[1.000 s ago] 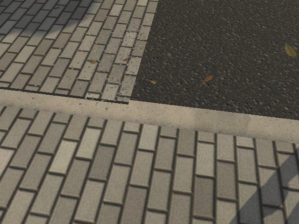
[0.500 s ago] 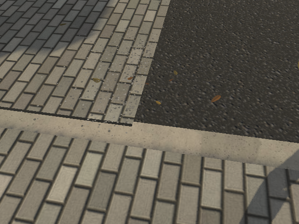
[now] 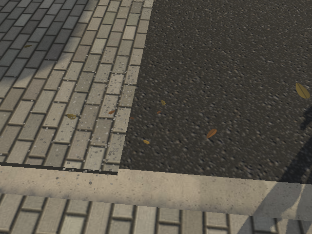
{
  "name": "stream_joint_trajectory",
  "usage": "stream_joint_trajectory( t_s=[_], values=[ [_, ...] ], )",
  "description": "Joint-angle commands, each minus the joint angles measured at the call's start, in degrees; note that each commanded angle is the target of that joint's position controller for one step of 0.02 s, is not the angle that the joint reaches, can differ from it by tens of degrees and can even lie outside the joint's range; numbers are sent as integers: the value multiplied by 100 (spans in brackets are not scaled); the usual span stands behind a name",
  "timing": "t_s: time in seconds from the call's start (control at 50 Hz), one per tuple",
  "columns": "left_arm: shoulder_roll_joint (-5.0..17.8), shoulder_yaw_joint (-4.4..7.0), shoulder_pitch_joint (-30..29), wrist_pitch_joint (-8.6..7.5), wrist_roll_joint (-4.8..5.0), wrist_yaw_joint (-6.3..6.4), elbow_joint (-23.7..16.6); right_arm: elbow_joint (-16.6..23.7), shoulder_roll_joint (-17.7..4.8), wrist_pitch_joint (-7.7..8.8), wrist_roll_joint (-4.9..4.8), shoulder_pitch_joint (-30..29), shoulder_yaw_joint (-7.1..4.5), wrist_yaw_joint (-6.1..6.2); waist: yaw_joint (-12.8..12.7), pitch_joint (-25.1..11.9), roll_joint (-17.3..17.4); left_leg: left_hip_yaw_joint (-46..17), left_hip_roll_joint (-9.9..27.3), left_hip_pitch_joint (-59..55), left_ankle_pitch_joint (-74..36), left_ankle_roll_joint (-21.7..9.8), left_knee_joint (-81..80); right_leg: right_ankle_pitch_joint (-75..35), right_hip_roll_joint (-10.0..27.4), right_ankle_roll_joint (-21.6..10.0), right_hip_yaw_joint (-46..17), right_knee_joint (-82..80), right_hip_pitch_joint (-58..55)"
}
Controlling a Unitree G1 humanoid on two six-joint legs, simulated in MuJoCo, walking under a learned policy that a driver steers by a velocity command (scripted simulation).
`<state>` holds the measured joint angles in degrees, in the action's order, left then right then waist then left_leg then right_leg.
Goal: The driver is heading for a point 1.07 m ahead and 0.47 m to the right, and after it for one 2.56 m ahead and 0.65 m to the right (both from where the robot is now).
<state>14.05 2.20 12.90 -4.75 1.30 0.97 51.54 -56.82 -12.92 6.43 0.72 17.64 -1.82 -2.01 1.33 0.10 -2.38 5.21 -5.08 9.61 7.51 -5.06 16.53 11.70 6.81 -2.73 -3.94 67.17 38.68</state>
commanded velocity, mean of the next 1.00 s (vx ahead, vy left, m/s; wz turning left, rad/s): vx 0.28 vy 0.00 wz -0.50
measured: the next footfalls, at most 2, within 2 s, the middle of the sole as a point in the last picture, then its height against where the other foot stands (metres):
right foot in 0.34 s outside the picture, level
left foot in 0.82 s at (173, 231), level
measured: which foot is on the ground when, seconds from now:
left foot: down 0.00-0.32, up 0.34-0.80, down 0.82-1.00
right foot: up 0.00-0.32, down 0.34-0.82, up 0.84-1.00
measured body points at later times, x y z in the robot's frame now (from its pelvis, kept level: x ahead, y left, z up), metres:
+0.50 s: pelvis +0.26 -0.10 -0.01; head +0.31 -0.12 +0.44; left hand +0.45 +0.13 -0.12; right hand +0.31 -0.39 -0.13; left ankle +0.25 +0.07 -0.64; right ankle +0.30 -0.18 -0.74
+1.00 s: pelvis +0.40 -0.10 +0.00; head +0.43 -0.10 +0.44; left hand +0.68 +0.06 -0.11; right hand +0.38 -0.41 -0.09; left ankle +0.50 -0.04 -0.74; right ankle +0.29 -0.20 -0.66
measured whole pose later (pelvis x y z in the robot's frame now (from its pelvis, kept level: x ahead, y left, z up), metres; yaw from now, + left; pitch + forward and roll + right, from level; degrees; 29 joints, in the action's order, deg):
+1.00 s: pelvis +0.40 -0.10 +0.00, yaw -33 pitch +3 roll +0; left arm 18.3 4.5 12.8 2.5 0.7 1.5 36.2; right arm -41.0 -14.2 2.0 0.4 9.2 -2.8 1.3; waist 0.9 -0.6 -2.0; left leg 0.7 0.0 19.7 9.2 -1.7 25.7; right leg 24.7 -2.1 1.8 -4.3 64.8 30.3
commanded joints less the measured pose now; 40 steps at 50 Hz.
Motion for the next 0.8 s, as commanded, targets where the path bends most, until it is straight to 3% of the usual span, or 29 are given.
stream_joint_trajectory(
  t_s=[0.02, 0.12, 0.18, 0.24, 0.28, 0.3, 0.32, 0.34, 0.36, 0.38, 0.4, 0.42, 0.44, 0.48, 0.52, 0.58, 0.62, 0.72, 0.78, 0.8],
  values=[
    [250, 90, 373, 60, -41, 31, -177, 264, -713, 133, 26, -259, -119, 111, -265, 293, 464, -919, 1700, 571, -548, -894, -1171, -877, 219, 96, -227, -484, 182],
    [129, 54, -593, -11, -29, -122, -516, 167, -861, 69, -33, 103, -122, 233, 92, 330, 403, -352, 1734, -244, -788, -608, -1099, -1940, 4, 47, 43, -2223, 316],
    [70, 7, -1100, -3, -14, -244, -775, 60, -938, -24, -75, 391, -144, 255, 305, 517, 385, -190, 1942, -939, -811, -552, -927, -1704, -35, 6, 213, -2734, 566],
    [102, 6, -1375, 4, -6, -371, -1074, 32, -1027, -158, -117, 473, -185, 263, 326, 583, 427, -65, 2160, -1559, -1277, -441, -501, -884, -126, -149, 451, -2990, 677],
    [253, 75, -1133, 7, -2, -442, -1177, 131, -1160, -243, -132, 267, -223, 285, 87, 338, 626, 183, 2151, -1608, -2942, -278, 183, -258, -418, -344, 815, -3116, -24],
    [412, 175, -628, 12, 3, -455, -1108, 196, -1229, -292, -120, 150, -243, 306, -210, -17, 733, 353, 2079, -1492, -4015, -176, 933, -143, -694, -460, 1038, -3155, -838],
    [738, 367, 336, 10, 4, -437, -869, 285, -1172, -350, -96, 48, -218, 338, -699, -494, 614, 572, 1770, -1110, -4559, 33, 2268, -508, -1034, -633, 1111, -3511, -2116],
    [1397, 588, 1265, 41, -51, -322, -732, 511, -1055, -295, -27, 62, -150, 361, -1015, -1149, -110, 644, 1405, 404, -2917, 375, 4278, -1518, -153, -1047, -342, -3646, -3958],
    [1964, 636, 1083, 24, -139, -302, -875, 741, -196, -81, 113, 733, 124, 239, -327, -1966, -1465, -5, 65, 2810, 2604, 744, 6368, -2333, 1434, -2264, -3559, -4176, -5884],
    [1402, 513, 1290, 27, -150, -280, -959, 763, -894, 144, -83, 224, -29, 159, -745, -2496, -763, -1115, 291, 3128, 2699, 611, 6849, -3005, 1425, -2211, -3740, -4471, -6053],
    [1125, 427, 932, 27, -156, -247, -1026, 994, -1023, 210, -248, -268, -78, 153, -683, -1769, -568, -1070, 557, 3456, 2285, 509, 6764, -3692, 1202, -1915, -2696, -4346, -5493],
    [948, 387, 497, 53, -67, -229, -1129, 1027, -971, 199, -181, -433, -72, 212, -476, -1228, 126, -998, 822, 3341, 1835, 505, 6277, -3832, 889, -1628, -1936, -4383, -4619],
    [819, 354, 135, 97, -45, -211, -1256, 1035, -990, 131, -90, -518, -129, 277, -281, -832, 337, -923, 953, 3092, 1603, 547, 5893, -3821, 653, -1459, -1520, -4542, -3792],
    [785, 330, -94, 128, -155, -194, -1388, 1154, -937, -82, -56, -348, -181, 315, 38, -657, 216, -935, 1002, 2510, 1373, 621, 5427, -4070, 418, -1410, -1230, -4793, -2890],
    [946, 381, -45, 110, -147, -155, -1409, 1237, -746, -206, -14, -276, -158, 368, 132, -652, 115, -856, 868, 2397, 1096, 761, 4783, -4568, 248, -1405, -934, -4810, -2583],
    [1039, 417, 56, 216, -65, -33, -1433, 1424, -677, -286, 13, -659, -141, 431, 46, -786, -103, -853, 664, 2406, 444, 903, 3748, -4435, 54, -1229, -816, -4621, -2566],
    [1055, 423, 107, 332, -18, 56, -1467, 1574, -667, -310, 6, -1041, -131, 403, -72, -866, -255, -887, 540, 2309, -67, 910, 3138, -3993, -34, -1036, -911, -4509, -2596],
    [1050, 419, 174, 537, -70, 163, -1582, 1827, -752, -321, -39, -1579, -156, 318, -232, -736, -427, -1051, 329, 2180, 49, 882, 2381, -2975, 34, -902, -1637, -4198, -2735],
    [1007, 400, -52, 581, -45, 205, -1753, 1872, -887, -225, -52, -1410, -228, 280, -75, -627, -597, -1161, 305, 1816, 307, 709, 1547, -2458, -25, -799, -2190, -3930, -2918],
    [1000, 388, -221, 591, -14, 206, -1826, 1836, -902, -181, -54, -1209, -256, 274, 97, -636, -617, -1078, 339, 1308, -229, 592, 877, -2175, -208, -653, -2204, -3721, -2867]
  ],
)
